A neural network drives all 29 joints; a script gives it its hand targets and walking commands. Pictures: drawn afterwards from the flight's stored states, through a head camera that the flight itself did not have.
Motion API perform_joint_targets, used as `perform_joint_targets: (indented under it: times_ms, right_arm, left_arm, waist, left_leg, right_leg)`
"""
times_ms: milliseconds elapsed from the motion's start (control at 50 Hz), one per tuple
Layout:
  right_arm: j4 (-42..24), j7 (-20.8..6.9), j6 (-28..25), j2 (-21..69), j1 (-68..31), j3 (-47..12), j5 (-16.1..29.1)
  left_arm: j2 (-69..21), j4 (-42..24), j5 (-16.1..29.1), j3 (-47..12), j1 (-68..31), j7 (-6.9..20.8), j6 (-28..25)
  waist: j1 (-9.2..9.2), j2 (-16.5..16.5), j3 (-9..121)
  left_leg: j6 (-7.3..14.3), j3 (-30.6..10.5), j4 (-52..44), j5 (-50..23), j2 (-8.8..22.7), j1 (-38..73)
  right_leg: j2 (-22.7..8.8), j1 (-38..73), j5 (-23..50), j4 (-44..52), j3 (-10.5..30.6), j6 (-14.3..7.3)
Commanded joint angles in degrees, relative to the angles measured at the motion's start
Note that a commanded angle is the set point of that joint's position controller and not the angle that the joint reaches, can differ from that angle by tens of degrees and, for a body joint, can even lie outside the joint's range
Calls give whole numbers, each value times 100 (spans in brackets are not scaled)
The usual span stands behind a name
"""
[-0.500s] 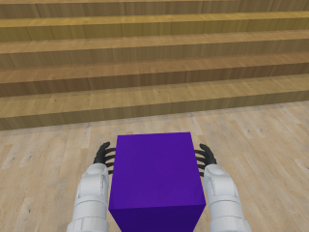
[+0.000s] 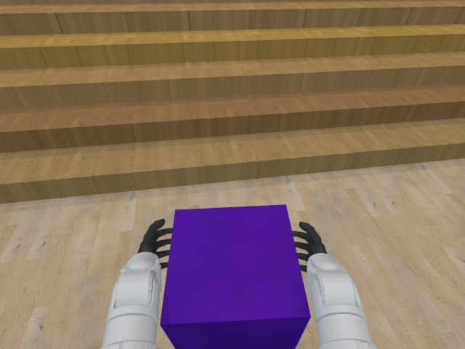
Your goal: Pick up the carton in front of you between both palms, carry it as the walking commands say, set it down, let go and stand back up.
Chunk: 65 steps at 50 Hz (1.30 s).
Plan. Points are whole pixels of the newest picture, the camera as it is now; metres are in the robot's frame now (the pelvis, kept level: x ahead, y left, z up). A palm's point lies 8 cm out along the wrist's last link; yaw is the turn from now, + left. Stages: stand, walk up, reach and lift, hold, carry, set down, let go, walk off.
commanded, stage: reach and lift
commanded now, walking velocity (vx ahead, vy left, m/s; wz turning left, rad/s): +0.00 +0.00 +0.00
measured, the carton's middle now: (234, 287) +0.28 +0.00 -0.05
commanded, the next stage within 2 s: hold in 0.20 s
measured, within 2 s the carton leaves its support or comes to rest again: neither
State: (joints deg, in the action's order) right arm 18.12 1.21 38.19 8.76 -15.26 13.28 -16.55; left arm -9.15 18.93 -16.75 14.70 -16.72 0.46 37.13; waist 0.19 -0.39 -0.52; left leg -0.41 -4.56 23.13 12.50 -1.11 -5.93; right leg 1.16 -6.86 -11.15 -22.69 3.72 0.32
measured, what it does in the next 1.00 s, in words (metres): stands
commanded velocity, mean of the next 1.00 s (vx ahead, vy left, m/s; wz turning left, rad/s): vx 0.00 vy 0.00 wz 0.00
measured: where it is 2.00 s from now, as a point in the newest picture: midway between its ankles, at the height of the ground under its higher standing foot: outside the picture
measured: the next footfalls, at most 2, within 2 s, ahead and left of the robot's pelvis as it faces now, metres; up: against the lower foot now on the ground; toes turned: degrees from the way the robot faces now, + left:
right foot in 1.50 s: +0.19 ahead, -0.09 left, +0.00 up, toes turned -8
left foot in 1.88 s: +0.49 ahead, +0.15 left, +0.00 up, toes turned +15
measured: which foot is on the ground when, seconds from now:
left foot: down 0.00-1.00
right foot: down 0.00-1.00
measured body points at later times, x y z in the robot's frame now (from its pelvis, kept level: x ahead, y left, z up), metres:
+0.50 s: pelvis -0.01 +0.00 +0.00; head -0.06 +0.00 +0.45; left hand +0.29 +0.15 +0.04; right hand +0.29 -0.15 +0.04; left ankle +0.01 +0.13 -0.74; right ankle +0.02 -0.12 -0.74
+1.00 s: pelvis -0.01 +0.00 +0.00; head -0.05 +0.00 +0.45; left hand +0.29 +0.15 +0.05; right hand +0.29 -0.15 +0.04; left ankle +0.01 +0.13 -0.74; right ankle +0.02 -0.12 -0.74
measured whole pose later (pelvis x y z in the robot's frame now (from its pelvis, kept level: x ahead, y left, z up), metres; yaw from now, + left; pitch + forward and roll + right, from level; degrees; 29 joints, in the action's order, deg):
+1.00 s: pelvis -0.01 +0.00 +0.00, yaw +0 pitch -8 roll +0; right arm 14.6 0.7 43.6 9.0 -16.1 12.9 -16.7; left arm -9.3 15.1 -17.1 14.5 -17.4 1.0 42.6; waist 0.3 -0.4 -1.5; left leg -0.5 -4.7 22.3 11.7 -1.0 -2.9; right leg 1.2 -3.7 -10.2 -21.7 3.8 0.3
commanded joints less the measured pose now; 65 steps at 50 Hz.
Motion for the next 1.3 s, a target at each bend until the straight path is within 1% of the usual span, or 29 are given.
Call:
perform_joint_targets:
  times_ms: [0,180,280,320,380,420,520,640,720,800,1040,1060,1080,1100,1120,1140,1160,1180,1200,1220,1240,1260,1280]
  right_arm:
    - [-491,-1485,-230,5453,-2954,-3122,1512]
    - [-655,-1498,-111,5417,-2995,-3190,1569]
    - [-1164,-1469,99,5389,-2819,-3526,1768]
    - [-1183,-1440,223,5258,-2703,-3470,1736]
    - [-990,-1437,323,5113,-2733,-3231,1606]
    - [-921,-1467,326,5143,-2904,-3166,1586]
    - [-845,-1533,279,5316,-3377,-3184,1637]
    - [-665,-1555,248,5385,-3630,-3141,1620]
    - [-560,-1555,248,5394,-3634,-3086,1587]
    - [-555,-1543,255,5402,-3556,-3077,1569]
    - [-925,-1464,293,5326,-3089,-3227,1664]
    - [-948,-1466,330,5300,-3339,-3356,1712]
    - [-974,-1456,347,5311,-3266,-3341,1741]
    - [-1174,-1438,354,5331,-3333,-3469,1828]
    - [-1368,-1419,378,5347,-3469,-3590,1923]
    - [-1567,-1391,421,5358,-3577,-3726,2025]
    - [-1737,-1361,494,5349,-3583,-3887,2155]
    - [-1878,-1335,585,5343,-3541,-4035,2281]
    - [-2036,-1311,695,5383,-3485,-4210,2409]
    - [-2211,-1270,816,5392,-3486,-4332,2516]
    - [-2421,-1208,944,5354,-3522,-4428,2596]
    - [-2544,-1124,1098,5270,-3403,-4481,2617]
    - [-2597,-1022,1277,5140,-3140,-4452,2588]
  left_arm:
    - [-5504,-120,1373,-3055,-2429,1398,-100]
    - [-5521,-304,1450,-3152,-2464,1391,39]
    - [-5539,-824,1678,-3493,-2266,1342,256]
    - [-5394,-847,1650,-3438,-2145,1316,381]
    - [-5227,-649,1516,-3210,-2186,1321,482]
    - [-5257,-586,1497,-3157,-2377,1350,480]
    - [-5430,-487,1528,-3166,-2860,1419,419]
    - [-5469,-283,1480,-3091,-3094,1454,374]
    - [-5449,-207,1448,-3038,-3122,1465,366]
    - [-5431,-227,1437,-3032,-3062,1462,372]
    - [-5355,-577,1518,-3168,-2573,1405,423]
    - [-5292,-591,1631,-3289,-2742,1387,461]
    - [-5310,-665,1669,-3297,-2685,1369,479]
    - [-5327,-844,1708,-3420,-2722,1341,495]
    - [-5366,-1057,1762,-3548,-2838,1303,522]
    - [-5399,-1268,1835,-3688,-2907,1252,572]
    - [-5396,-1408,1898,-3799,-2776,1186,649]
    - [-5388,-1542,1960,-3910,-2662,1118,743]
    - [-5363,-1728,2019,-4026,-2582,1044,856]
    - [-5321,-1995,2124,-4178,-2617,981,985]
    - [-5310,-2344,2275,-4361,-2768,925,1116]
    - [-5295,-2607,2420,-4528,-2897,872,1280]
    - [-5175,-2706,2521,-4635,-2819,808,1464]
  waist:
    - [8,43,1669]
    - [7,4,1556]
    - [12,-11,1762]
    - [11,-3,1510]
    - [12,3,1020]
    - [5,1,929]
    - [6,7,1117]
    - [22,26,1193]
    - [22,31,1195]
    - [19,28,1232]
    - [11,36,1376]
    - [13,237,1406]
    - [20,293,1483]
    - [20,327,1370]
    - [25,454,1254]
    - [43,634,1255]
    - [49,792,1429]
    - [44,858,1612]
    - [46,741,1765]
    - [37,563,1862]
    - [39,239,1871]
    - [-37,-671,1796]
    - [-107,-1344,1536]
  left_leg:
    - [-6,-5,-275,-1540,-423,289]
    - [-5,-17,-320,-1416,-404,343]
    - [-27,-55,-387,-1827,-388,589]
    - [-23,-54,-459,-1637,-377,536]
    - [2,-20,-546,-968,-366,326]
    - [25,-5,-550,-651,-353,242]
    - [60,4,-475,-361,-334,178]
    - [70,27,-451,-151,-326,104]
    - [73,37,-458,-168,-329,102]
    - [59,43,-460,-346,-346,151]
    - [22,14,-461,-1070,-384,356]
    - [109,13,-13,-286,613,-330]
    - [110,-94,-70,942,552,-539]
    - [91,-47,4,1975,431,-912]
    - [50,48,198,2387,338,-1299]
    - [-4,283,613,1960,232,-1521]
    - [-46,591,998,1318,101,-1526]
    - [-51,769,962,1023,61,-1341]
    - [-15,828,566,980,64,-970]
    - [46,832,81,1025,50,-568]
    - [132,391,-243,1300,358,-185]
    - [413,-842,-749,2025,1133,150]
    - [758,-1992,-1169,2097,1837,694]
  right_leg:
    - [409,751,1411,207,69,0]
    - [417,744,1228,264,73,-18]
    - [426,939,1559,332,82,-12]
    - [415,897,1370,411,84,-32]
    - [391,718,755,502,64,-58]
    - [376,647,472,499,50,-60]
    - [358,628,224,407,32,-66]
    - [338,616,34,381,17,-60]
    - [335,626,55,390,17,-51]
    - [341,690,240,398,22,-39]
    - [372,869,955,402,60,-18]
    - [-696,141,42,27,16,-111]
    - [-731,-38,-1324,301,288,-179]
    - [-757,-278,-2572,515,458,-240]
    - [-873,-333,-3249,667,718,-328]
    - [-1075,-261,-3217,796,991,-434]
    - [-1294,-208,-2913,910,1248,-571]
    - [-1402,-282,-2571,919,1271,-666]
    - [-1312,-503,-2418,771,1036,-667]
    - [-1103,-731,-2449,489,641,-582]
    - [-833,-1093,-2301,7,220,-428]
    - [-453,-1781,-1998,-1081,-384,-197]
    - [-145,-2831,-1678,-1952,-869,-50]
